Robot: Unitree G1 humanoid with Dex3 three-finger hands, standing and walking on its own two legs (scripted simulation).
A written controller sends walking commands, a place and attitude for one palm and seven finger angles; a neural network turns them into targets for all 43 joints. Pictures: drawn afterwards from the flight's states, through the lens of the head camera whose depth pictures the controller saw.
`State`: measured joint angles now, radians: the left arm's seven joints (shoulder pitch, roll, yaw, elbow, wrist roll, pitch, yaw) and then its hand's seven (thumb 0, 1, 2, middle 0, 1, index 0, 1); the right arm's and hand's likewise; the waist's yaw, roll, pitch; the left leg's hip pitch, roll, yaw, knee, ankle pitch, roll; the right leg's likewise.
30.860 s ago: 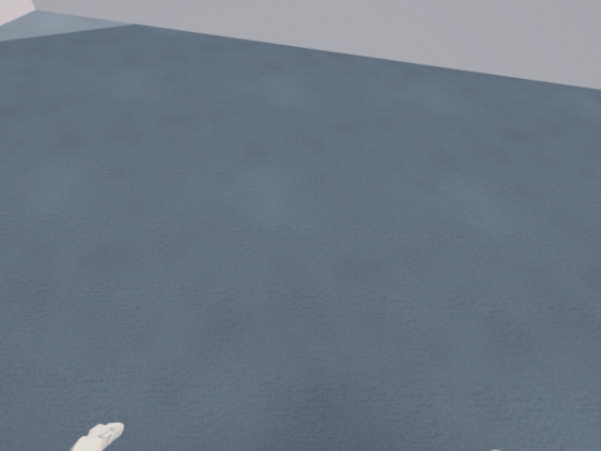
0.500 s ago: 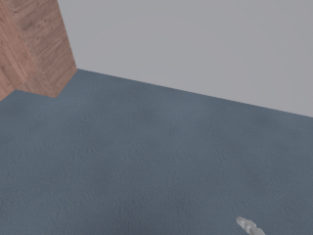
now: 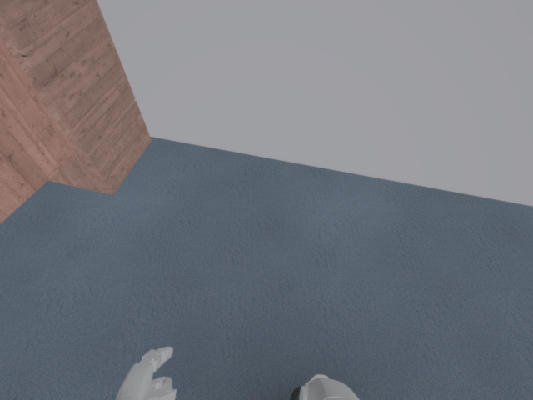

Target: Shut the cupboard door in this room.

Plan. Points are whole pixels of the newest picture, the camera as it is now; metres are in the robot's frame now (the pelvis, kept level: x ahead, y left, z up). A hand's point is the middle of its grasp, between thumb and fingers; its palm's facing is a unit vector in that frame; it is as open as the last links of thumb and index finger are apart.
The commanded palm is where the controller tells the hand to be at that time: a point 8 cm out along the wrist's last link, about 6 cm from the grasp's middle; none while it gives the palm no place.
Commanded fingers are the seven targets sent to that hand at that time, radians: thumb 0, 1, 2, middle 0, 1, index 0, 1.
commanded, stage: walk to a spot facing it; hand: left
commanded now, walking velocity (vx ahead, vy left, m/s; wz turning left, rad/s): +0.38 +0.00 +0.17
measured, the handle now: out of the picture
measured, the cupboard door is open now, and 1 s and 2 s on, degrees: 82 82 82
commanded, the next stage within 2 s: turn to face it in 0.90 s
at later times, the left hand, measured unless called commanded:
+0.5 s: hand out of the picture +0.09 +0.18 -0.16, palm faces +0.24 -0.96 -0.13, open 7.4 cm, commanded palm none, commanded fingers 0.00 0.90 0.90 -0.20 -0.30 -0.20 -0.30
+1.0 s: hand (176, 203) +0.54 +0.22 -0.14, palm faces -0.03 -0.97 -0.24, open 7.4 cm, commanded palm none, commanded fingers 0.00 0.90 0.90 -0.20 -0.30 -0.20 -0.30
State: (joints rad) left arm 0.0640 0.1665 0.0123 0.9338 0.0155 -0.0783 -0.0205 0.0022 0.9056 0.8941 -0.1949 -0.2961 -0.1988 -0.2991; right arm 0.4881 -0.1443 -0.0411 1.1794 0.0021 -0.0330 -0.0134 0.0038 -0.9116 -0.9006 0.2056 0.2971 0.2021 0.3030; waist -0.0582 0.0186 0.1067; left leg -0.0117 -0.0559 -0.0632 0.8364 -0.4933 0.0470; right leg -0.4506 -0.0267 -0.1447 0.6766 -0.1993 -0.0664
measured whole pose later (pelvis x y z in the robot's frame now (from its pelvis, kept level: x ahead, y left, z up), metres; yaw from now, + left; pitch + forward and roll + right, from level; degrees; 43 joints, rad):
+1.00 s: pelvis +0.42 +0.03 +0.01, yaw +0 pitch -1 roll +2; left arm 0.11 0.20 0.06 0.98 0.02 -0.03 -0.03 0.00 0.91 0.89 -0.19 -0.30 -0.19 -0.30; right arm 0.46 -0.15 -0.06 1.15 -0.03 -0.05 -0.01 0.00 -0.92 -0.90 0.20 0.30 0.20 0.30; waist -0.06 0.01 0.08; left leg 0.08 0.07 0.23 0.42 -0.44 -0.05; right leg -0.45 -0.07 -0.13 0.60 -0.15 -0.01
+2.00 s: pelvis +0.52 +0.01 +0.02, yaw +32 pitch +1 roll +0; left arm 0.11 0.24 0.05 0.89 0.00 0.03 0.01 0.00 0.91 0.89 -0.19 -0.30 -0.20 -0.30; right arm 0.20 -0.21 -0.08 0.95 -0.02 0.05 0.01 0.00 -0.91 -0.90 0.21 0.30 0.20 0.30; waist -0.04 0.03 0.07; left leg -0.34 -0.05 -0.10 0.55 -0.22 0.00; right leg -0.28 -0.04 -0.03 0.58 -0.34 0.09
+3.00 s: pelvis +0.47 +0.01 +0.03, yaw +59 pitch +0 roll +0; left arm 0.12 0.20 0.04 0.95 0.00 0.04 0.02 0.00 0.91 0.89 -0.19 -0.30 -0.20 -0.30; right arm 0.27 -0.18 -0.05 1.01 -0.02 0.03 -0.01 0.00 -0.91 -0.90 0.21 0.30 0.20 0.30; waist -0.04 0.01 0.06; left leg -0.23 -0.08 -0.06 0.43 -0.20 0.05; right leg -0.32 -0.04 -0.02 0.73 -0.41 0.08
